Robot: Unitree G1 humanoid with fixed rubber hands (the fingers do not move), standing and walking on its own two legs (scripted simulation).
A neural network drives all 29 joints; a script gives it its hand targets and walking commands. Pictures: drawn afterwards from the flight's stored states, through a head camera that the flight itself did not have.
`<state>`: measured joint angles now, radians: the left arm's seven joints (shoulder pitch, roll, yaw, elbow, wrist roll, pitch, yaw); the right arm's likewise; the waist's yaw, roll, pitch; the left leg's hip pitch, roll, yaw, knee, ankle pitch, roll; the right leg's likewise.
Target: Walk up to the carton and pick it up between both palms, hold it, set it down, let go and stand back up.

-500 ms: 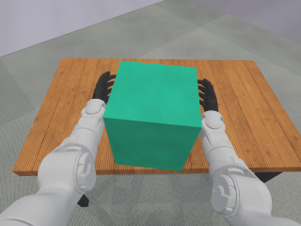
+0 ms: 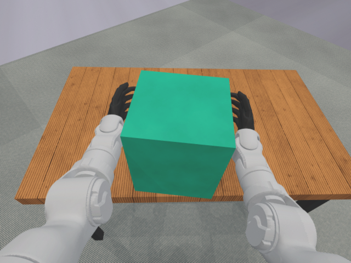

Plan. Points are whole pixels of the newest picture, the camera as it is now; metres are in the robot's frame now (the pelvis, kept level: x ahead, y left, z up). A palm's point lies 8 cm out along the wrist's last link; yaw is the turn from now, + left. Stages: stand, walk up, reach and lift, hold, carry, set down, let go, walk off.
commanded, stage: reach and lift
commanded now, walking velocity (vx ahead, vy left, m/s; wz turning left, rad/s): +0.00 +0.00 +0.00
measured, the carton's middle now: (178, 138) +0.41 +0.02 +0.03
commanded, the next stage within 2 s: none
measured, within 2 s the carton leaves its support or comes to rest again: leaves its support in 0.32 s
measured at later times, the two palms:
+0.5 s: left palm (117, 114) +0.41 +0.16 +0.11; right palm (249, 129) +0.39 -0.14 +0.10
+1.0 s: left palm (110, 111) +0.38 +0.16 +0.15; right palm (257, 119) +0.38 -0.14 +0.15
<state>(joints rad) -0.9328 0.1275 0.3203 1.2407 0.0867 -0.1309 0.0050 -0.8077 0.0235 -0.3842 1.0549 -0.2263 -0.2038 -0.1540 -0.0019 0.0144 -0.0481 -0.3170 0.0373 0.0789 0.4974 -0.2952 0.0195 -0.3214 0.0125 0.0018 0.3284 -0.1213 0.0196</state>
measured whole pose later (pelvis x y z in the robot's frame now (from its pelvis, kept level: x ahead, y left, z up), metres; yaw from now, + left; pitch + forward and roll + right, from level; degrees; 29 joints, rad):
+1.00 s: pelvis -0.04 +0.00 +0.00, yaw +0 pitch +1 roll -2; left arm -0.91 0.11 0.22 1.02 0.09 0.15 0.09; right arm -0.90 0.00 -0.38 1.04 -0.04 0.00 -0.14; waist 0.00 0.01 -0.07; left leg -0.26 0.04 0.08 0.50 -0.25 0.02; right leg -0.26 0.01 0.00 0.32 -0.07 0.02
